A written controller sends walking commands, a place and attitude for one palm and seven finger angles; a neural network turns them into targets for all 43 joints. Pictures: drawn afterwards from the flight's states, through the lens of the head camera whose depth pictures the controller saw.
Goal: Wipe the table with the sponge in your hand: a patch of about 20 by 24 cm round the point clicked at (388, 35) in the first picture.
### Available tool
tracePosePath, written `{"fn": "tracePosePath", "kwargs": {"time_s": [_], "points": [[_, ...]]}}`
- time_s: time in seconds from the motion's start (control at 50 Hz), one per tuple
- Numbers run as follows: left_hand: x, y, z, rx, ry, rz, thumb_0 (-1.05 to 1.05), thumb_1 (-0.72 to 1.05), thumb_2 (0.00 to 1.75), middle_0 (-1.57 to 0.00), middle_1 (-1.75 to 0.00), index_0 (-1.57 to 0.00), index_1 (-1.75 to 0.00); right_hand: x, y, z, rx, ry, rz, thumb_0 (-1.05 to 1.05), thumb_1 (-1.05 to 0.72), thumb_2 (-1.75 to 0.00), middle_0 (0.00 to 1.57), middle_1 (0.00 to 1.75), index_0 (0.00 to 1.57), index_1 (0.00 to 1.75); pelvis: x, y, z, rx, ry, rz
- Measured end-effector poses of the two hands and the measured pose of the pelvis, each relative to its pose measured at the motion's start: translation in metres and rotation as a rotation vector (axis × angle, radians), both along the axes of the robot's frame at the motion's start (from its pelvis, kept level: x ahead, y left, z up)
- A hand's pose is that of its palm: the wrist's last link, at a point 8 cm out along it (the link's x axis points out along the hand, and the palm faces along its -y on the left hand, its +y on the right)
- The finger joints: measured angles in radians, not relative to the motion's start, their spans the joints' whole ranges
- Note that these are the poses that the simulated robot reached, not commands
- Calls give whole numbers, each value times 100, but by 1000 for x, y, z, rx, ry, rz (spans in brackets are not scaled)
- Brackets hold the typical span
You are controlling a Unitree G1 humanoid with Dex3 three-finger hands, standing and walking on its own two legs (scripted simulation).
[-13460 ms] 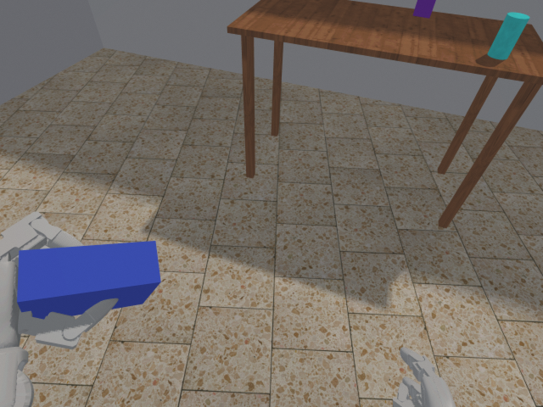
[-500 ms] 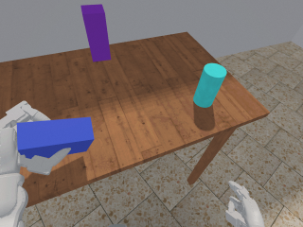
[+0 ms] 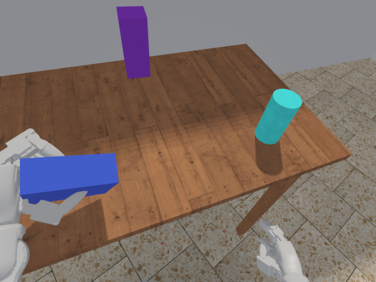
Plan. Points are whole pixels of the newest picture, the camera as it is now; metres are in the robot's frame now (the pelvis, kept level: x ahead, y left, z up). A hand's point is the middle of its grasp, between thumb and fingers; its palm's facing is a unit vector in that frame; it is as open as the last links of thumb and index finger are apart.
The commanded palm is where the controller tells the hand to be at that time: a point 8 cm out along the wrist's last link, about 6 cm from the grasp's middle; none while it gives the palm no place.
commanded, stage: come to a stop and stand still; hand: left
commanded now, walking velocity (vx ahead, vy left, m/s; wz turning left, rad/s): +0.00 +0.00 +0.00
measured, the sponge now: (84, 177) +0.25 +0.21 +0.13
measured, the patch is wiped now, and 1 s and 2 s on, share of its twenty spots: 0.00 0.00 0.00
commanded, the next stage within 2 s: look again from close up in 0.52 s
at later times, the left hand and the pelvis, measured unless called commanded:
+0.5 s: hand (59, 177) +0.23 +0.23 +0.16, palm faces +0.37 -0.85 -0.37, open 9.0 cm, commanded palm +0.17 +0.26 +0.18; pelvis +0.01 -0.02 +0.00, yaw +0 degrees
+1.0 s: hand (58, 176) +0.23 +0.23 +0.16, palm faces +0.38 -0.84 -0.38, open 9.0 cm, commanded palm +0.17 +0.27 +0.18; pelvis +0.01 -0.02 +0.00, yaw +0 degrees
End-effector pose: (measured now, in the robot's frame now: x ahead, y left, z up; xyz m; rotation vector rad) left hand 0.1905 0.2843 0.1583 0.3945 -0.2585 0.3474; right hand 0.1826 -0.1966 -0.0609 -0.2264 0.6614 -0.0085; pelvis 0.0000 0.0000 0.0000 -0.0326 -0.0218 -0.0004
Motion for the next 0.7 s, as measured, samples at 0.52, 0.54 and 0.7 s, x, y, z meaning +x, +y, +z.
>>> {"fn": "tracePosePath", "kwargs": {"time_s": [0.52, 0.54, 0.7], "points": [[-1, -16, 13, 40, 19, 2, -1, -41, 106, -83, -141, -84, -141, -8, -43, -2, -37, 34, -89, 1, -90, -90, 20, 30, 21, 30, 5, -16, 2, 3, 2, 0], [-1, -16, 15, 47, 14, -1, -1, -41, 106, -83, -141, -84, -141, -8, -43, -2, -34, 33, -91, 1, -90, -90, 20, 30, 21, 30, 5, -16, 2, 3, 3, 0], [-4, -10, 11, 56, 60, 20, -1, -41, 106, -83, -141, -84, -141, -10, -41, -5, -17, 41, -99, 1, -90, -90, 20, 30, 21, 30, 7, -15, 3, 5, 8, -2]]}}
